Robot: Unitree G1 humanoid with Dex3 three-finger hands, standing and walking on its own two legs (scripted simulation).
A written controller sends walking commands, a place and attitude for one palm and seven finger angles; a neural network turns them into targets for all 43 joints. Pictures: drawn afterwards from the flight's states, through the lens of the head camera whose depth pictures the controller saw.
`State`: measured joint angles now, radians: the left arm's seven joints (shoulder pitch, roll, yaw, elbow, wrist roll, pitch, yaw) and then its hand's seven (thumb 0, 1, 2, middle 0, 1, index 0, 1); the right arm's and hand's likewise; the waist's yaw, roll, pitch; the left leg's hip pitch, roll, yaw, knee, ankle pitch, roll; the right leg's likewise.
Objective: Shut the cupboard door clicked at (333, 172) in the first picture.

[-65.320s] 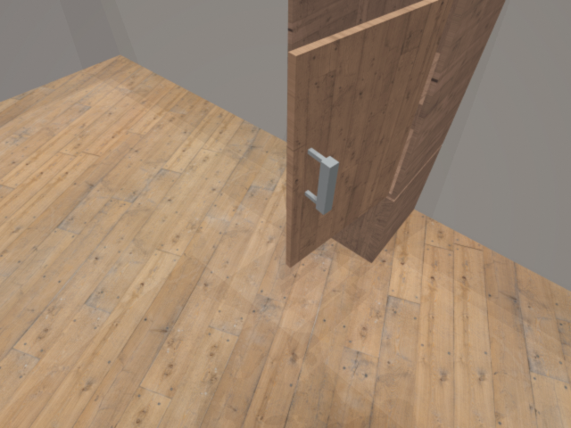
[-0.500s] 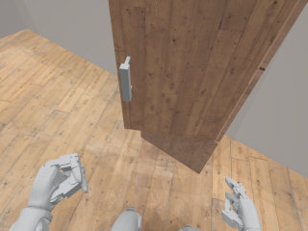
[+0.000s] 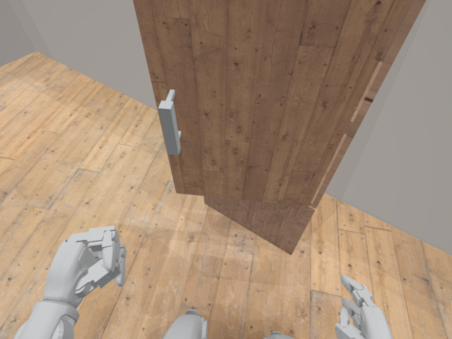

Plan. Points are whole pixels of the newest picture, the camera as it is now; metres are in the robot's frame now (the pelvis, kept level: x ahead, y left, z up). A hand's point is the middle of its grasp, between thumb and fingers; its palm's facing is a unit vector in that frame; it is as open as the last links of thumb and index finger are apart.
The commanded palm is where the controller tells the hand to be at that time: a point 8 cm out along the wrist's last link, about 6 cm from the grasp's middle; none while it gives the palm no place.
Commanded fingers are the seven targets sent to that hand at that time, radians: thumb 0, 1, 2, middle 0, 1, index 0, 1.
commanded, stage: raise the hand and make a fist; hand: left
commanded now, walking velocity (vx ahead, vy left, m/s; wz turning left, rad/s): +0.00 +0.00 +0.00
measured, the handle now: (173, 123) +0.54 +0.15 +0.06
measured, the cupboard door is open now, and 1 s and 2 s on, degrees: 28 28 26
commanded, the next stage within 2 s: bring the fist close to the handle in 0.14 s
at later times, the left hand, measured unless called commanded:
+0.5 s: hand (139, 233) +0.27 +0.16 +0.06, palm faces -0.09 -1.00 -0.03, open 3.1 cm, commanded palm +0.27 +0.22 +0.07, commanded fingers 0.00 0.90 0.90 -1.30 -1.50 -1.30 -1.50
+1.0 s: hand (165, 179) +0.38 +0.14 +0.06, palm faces -0.09 -1.00 -0.01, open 3.1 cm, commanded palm +0.38 +0.19 +0.07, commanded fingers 0.00 0.90 0.90 -1.30 -1.50 -1.30 -1.50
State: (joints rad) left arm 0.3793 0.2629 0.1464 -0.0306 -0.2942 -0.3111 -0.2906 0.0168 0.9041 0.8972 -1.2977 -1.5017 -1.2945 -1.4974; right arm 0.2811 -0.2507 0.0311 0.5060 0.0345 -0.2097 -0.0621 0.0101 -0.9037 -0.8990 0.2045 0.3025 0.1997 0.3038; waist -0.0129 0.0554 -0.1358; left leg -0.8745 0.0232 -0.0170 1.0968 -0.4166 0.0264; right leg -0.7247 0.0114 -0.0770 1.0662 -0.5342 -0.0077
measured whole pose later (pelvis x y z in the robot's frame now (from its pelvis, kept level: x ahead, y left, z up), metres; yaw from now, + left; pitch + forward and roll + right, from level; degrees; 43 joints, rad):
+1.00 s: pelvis +0.01 -0.01 +0.00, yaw -1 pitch +14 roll -2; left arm -0.32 0.25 0.15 0.57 -0.21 -0.33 -0.20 0.02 0.90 0.90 -1.30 -1.50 -1.30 -1.50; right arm 0.27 -0.26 0.02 0.61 0.04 -0.11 -0.05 0.01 -0.91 -0.90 0.20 0.30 0.20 0.30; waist -0.05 0.04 -0.14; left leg -0.91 0.03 0.01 1.07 -0.41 0.02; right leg -0.79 0.01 -0.05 1.07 -0.53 -0.01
